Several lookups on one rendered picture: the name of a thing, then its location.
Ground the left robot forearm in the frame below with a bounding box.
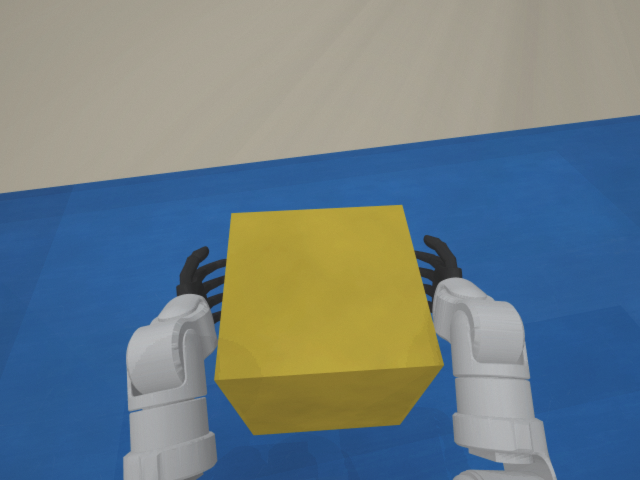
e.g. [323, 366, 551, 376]
[123, 294, 218, 480]

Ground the carton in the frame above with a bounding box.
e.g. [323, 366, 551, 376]
[214, 205, 444, 435]

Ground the robot right hand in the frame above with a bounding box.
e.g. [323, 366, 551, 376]
[414, 235, 462, 313]

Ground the robot left hand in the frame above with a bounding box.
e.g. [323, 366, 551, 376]
[176, 246, 227, 324]

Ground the right robot forearm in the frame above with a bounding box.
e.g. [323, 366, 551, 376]
[432, 278, 557, 480]

